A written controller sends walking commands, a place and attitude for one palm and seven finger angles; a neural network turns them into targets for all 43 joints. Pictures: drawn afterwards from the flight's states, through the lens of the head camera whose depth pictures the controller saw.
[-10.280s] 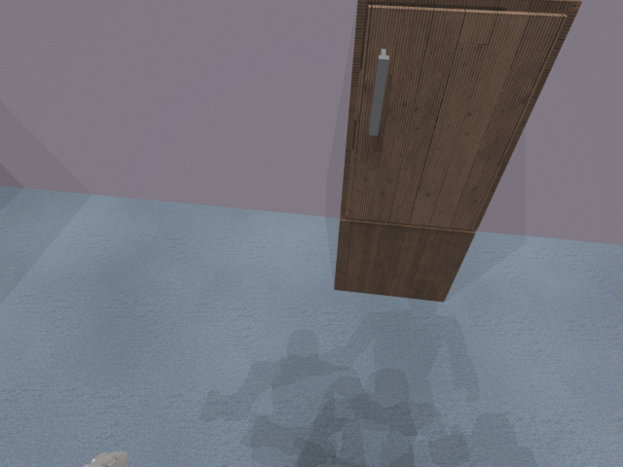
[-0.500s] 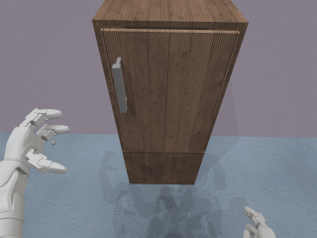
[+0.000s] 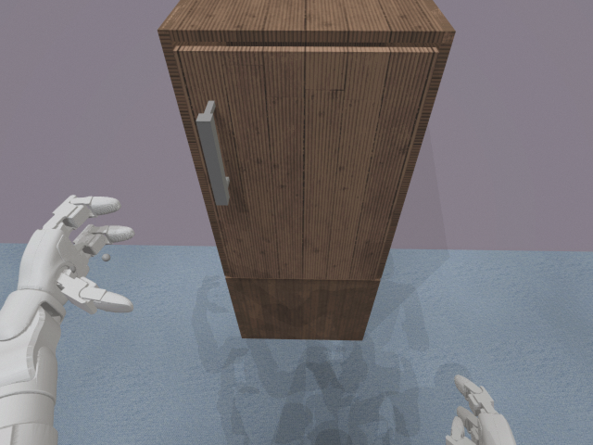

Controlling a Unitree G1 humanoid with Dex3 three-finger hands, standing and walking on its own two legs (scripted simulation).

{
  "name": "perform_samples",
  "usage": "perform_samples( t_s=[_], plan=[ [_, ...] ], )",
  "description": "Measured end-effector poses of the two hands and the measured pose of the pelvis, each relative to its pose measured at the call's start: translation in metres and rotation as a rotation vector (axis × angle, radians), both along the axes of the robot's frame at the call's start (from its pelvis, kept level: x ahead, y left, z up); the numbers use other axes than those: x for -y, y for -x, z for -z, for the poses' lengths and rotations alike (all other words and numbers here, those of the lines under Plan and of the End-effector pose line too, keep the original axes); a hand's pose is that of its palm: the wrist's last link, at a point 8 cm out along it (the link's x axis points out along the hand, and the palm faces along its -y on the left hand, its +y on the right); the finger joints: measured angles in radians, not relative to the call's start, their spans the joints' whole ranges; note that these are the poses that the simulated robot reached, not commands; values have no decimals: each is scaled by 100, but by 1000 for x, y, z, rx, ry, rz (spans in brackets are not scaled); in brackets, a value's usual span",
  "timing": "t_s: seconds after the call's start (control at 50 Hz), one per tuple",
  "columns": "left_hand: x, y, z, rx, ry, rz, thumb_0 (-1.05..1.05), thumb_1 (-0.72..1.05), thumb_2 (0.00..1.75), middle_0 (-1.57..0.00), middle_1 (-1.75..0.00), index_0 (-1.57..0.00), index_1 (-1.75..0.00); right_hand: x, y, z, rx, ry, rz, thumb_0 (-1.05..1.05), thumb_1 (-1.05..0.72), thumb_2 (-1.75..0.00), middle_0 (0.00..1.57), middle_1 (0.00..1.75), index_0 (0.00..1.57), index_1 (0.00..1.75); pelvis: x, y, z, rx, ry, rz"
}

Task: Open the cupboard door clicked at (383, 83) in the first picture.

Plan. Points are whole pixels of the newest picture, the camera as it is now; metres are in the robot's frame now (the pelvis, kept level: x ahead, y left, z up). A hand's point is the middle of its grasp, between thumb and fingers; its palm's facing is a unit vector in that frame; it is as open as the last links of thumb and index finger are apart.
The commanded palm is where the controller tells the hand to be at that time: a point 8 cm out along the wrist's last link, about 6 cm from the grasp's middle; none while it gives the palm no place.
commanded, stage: move the hooked fingers beside the handle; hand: left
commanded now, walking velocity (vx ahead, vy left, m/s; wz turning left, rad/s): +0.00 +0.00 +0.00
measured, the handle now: (216, 155) +0.55 +0.19 +0.09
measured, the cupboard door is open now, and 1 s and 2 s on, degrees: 0 0 0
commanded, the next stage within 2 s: none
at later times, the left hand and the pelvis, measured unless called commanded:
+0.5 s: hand (133, 216) +0.37 +0.26 +0.12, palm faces +0.06 -1.00 -0.01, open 14.0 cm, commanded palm +0.35 +0.31 +0.11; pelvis +0.01 +0.01 +0.00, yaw -1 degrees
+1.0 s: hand (164, 185) +0.44 +0.24 +0.11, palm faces +0.05 -1.00 -0.01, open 14.0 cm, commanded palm +0.42 +0.29 +0.10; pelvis +0.01 +0.02 -0.01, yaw -1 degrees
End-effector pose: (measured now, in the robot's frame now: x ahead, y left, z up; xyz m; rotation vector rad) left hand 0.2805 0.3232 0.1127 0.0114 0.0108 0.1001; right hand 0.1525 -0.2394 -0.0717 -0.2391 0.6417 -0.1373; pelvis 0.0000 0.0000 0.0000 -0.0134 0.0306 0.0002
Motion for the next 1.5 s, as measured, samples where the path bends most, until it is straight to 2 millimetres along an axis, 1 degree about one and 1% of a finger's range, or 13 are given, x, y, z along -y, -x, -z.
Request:
perform_samples(
  t_s=[0.06, 0.16, 0.24, 0.32, 0.44, 0.6, 0.78, 0.9, 1.04, 1.18, 1.24, 1.32, 1.5],
  plan=[
    [2, -10, -3, 14, -7, 0, -1, -50, 30, -30, -121, -30, -120, 2, 4, 2, -17, 6, 7, 1, -90, -90, 20, 30, 20, 30, 0, 0, 0, -4, 1, -1],
    [12, -28, -11, 39, -15, 42, -1, -50, 30, -30, -120, -30, -120, 4, 11, 6, -39, 3, 30, 1, -90, -90, 20, 30, 20, 30, -2, -3, 0, -13, 0, 5],
    [14, -41, -6, 8, 5, 50, -1, -50, 30, -30, -120, -30, -120, 5, 19, 9, -64, -3, 52, 1, -90, -90, 20, 30, 20, 30, -4, -4, 0, -23, -3, 13],
    [11, -49, 0, -14, 10, 30, -1, -50, 30, -30, -120, -30, -120, 6, 27, 11, -95, -1, 67, 1, -90, -90, 20, 30, 20, 30, -5, -5, 1, -33, -4, 20],
    [6, -61, -1, 19, 1, 15, -1, -50, 30, -30, -120, -30, -120, 6, 38, 15, -151, 15, 76, 1, -90, -90, 20, 30, 20, 30, -9, -6, 2, -42, 2, 16],
    [15, -88, 0, 4, 16, 63, -1, -50, 30, -30, -120, -30, -120, 2, 46, 19, -199, 24, 90, 1, -90, -89, 20, 30, 20, 30, -16, -7, 3, -62, 7, 13],
    [24, -115, 2, 8, 13, 51, -1, -50, 30, -30, -120, -30, -120, -5, 58, 24, -253, 16, 99, 1, -90, -89, 20, 30, 20, 30, -22, -9, 5, -84, 8, 17],
    [26, -131, 3, 4, 6, 47, -1, -50, 30, -30, -120, -30, -120, -4, 72, 29, -312, 13, 117, 1, -90, -89, 20, 30, 20, 30, -23, -10, 6, -101, 9, 22],
    [31, -144, -2, 21, 6, 53, -1, -50, 30, -30, -120, -30, -120, 0, 89, 35, -376, 10, 146, 1, -90, -89, 20, 30, 20, 30, -23, -14, 7, -116, 10, 27],
    [30, -157, 6, -22, 15, 40, -1, -50, 30, -30, -120, -30, -120, 7, 103, 37, -429, 22, 171, 0, -90, -89, 20, 30, 20, 30, -19, -11, 10, -134, 11, 25],
    [32, -164, 5, -5, -2, 38, -1, -50, 30, -30, -120, -30, -120, 11, 110, 38, -453, 31, 177, 0, -90, -89, 20, 30, 20, 30, -18, -9, 11, -147, 13, 23],
    [37, -175, 0, 15, 8, 43, -1, -50, 30, -30, -120, -30, -120, 14, 120, 41, -491, 38, 189, 0, -90, -89, 20, 30, 20, 30, -16, -8, 13, -163, 14, 23],
    [39, -203, 3, -23, 7, 45, -1, -50, 30, -30, -120, -30, -120, 19, 146, 41, -567, 45, 241, 0, -90, -89, 20, 30, 20, 30, -13, -11, 17, -207, 17, 33]
  ],
)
